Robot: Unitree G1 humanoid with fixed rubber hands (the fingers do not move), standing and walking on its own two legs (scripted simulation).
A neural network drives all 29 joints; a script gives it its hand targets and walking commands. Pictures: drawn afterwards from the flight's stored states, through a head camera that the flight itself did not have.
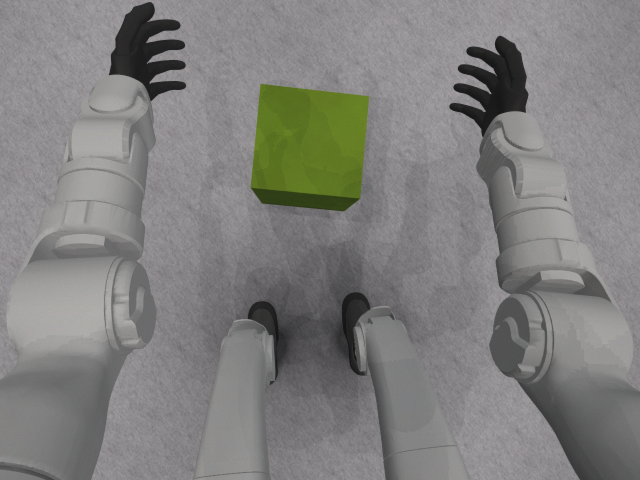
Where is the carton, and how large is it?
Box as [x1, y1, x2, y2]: [251, 84, 368, 210]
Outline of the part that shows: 261,84 251,179 251,188 262,203 335,210 346,209 359,198 368,96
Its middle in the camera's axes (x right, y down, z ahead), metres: -0.02 -0.19 +0.87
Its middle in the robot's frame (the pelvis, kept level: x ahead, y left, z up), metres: +0.55 -0.03 -0.54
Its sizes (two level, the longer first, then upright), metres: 0.210 0.200 0.250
